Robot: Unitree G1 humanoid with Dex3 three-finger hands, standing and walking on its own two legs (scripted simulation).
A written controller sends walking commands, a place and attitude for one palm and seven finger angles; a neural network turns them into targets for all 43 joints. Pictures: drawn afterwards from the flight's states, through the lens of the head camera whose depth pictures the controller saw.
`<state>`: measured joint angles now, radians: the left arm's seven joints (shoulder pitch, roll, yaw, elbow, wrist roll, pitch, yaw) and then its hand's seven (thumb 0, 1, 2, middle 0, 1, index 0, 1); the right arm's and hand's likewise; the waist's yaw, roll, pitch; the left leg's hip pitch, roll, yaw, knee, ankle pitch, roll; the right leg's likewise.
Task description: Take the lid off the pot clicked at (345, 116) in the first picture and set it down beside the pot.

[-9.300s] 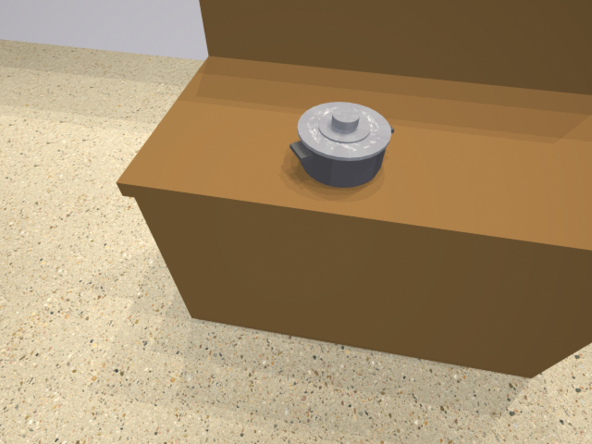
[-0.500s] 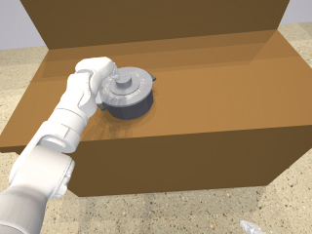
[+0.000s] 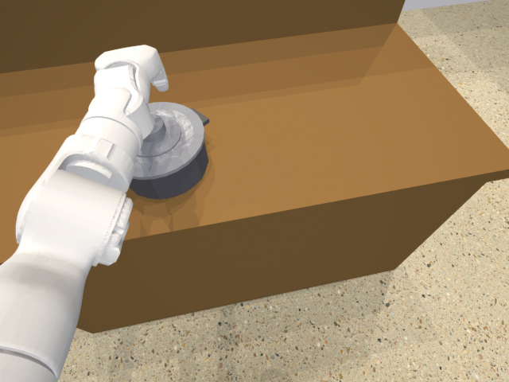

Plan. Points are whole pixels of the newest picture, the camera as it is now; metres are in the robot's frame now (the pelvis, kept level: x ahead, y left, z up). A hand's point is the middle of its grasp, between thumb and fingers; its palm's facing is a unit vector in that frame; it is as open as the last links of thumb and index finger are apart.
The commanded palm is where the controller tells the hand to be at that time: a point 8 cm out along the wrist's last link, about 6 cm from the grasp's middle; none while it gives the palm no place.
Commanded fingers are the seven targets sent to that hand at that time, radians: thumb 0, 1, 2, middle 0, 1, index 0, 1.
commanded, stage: move the open hand above the knob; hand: left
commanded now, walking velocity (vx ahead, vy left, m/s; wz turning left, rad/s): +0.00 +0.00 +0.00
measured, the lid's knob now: (149, 127) +0.56 +0.12 +0.06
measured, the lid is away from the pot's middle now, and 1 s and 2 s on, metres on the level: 0.00 0.00 0.00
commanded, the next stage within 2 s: lower the open fingers around the knob in 1.64 s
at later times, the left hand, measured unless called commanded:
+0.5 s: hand (139, 109) +0.52 +0.11 +0.14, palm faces -0.33 -0.06 -0.94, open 10.2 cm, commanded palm +0.54 +0.11 +0.19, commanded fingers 0.00 -0.31 1.43 -0.82 -0.08 -0.82 -0.08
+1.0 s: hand (140, 101) +0.54 +0.11 +0.14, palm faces -0.35 -0.10 -0.93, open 10.2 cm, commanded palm +0.54 +0.12 +0.19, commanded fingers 0.00 -0.31 1.43 -0.82 -0.08 -0.82 -0.08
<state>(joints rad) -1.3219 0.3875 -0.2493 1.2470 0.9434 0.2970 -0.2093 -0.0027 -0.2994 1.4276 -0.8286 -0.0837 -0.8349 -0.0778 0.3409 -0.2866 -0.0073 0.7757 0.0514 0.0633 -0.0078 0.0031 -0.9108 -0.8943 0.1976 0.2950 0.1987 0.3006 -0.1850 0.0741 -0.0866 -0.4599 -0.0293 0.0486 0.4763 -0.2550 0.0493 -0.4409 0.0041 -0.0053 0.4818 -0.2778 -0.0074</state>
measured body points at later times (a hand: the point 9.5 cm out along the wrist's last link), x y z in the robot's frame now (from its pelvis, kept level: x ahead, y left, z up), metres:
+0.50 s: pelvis -0.01 +0.00 +0.00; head +0.07 -0.01 +0.44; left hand +0.53 +0.12 +0.19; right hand -0.02 -0.27 -0.14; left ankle -0.03 +0.09 -0.74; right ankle -0.04 -0.11 -0.74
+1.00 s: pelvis +0.00 +0.00 +0.00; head +0.09 -0.02 +0.44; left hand +0.55 +0.12 +0.19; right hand -0.05 -0.27 -0.14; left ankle -0.03 +0.09 -0.74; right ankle -0.04 -0.11 -0.74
